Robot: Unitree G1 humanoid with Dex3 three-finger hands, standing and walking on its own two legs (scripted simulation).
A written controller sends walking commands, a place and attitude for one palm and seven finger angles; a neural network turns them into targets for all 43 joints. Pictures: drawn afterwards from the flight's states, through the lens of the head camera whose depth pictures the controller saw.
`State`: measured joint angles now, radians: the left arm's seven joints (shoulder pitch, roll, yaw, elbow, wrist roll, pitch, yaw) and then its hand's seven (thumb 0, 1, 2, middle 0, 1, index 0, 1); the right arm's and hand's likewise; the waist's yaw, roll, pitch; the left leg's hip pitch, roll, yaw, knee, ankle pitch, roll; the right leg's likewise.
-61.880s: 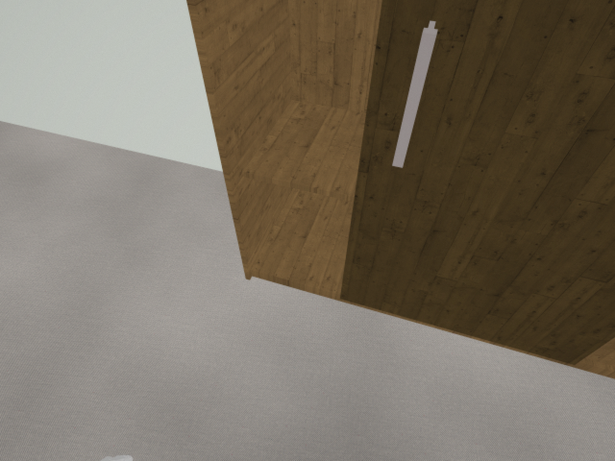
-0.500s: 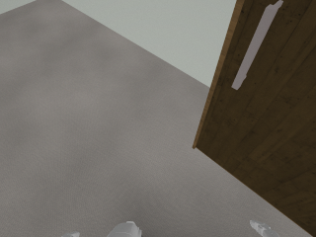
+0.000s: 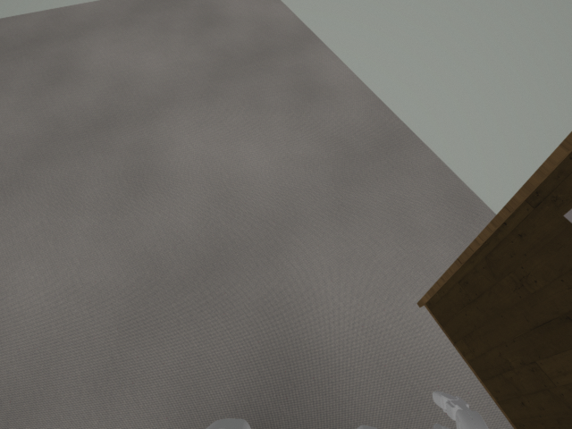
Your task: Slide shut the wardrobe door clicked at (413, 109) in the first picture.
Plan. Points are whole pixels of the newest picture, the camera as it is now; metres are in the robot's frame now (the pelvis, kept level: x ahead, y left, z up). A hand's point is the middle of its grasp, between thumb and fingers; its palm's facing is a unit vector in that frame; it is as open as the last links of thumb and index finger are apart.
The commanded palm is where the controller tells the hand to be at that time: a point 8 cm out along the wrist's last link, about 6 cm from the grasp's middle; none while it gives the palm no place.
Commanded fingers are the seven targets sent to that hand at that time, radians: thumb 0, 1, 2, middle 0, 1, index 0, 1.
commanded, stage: walk to a spot facing it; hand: right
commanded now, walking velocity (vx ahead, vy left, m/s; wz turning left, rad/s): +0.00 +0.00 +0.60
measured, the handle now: out of the picture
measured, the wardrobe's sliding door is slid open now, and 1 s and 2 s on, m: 0.00 0.00 0.00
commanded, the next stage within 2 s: turn to face it in 1.62 s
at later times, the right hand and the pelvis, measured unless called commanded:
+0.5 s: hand (410, 415) +0.17 -0.17 -0.14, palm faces -0.30 +0.93 -0.21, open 7.4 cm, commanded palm none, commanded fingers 0.00 -0.90 -0.90 0.20 0.30 0.20 0.30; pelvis +0.00 +0.00 +0.02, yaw +18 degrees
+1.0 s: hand (323, 354) +0.25 -0.04 -0.14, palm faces -0.63 +0.76 -0.17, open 7.4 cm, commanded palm none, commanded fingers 0.00 -0.90 -0.90 0.20 0.30 0.20 0.30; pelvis +0.02 +0.04 +0.02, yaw +37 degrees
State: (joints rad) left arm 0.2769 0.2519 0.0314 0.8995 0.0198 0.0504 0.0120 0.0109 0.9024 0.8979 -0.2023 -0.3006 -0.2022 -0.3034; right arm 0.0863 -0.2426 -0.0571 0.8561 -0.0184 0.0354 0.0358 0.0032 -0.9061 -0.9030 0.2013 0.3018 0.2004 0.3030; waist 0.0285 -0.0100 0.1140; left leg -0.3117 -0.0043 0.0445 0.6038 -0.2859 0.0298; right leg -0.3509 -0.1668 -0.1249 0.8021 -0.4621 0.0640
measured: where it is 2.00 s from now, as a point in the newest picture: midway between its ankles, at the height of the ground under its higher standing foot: (186, 399)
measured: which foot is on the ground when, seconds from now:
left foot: down 0.00-0.24, up 0.26-0.54, down 0.56-0.78, up 0.80-1.00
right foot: up 0.00-0.22, down 0.24-0.54, up 0.56-0.76, down 0.78-1.00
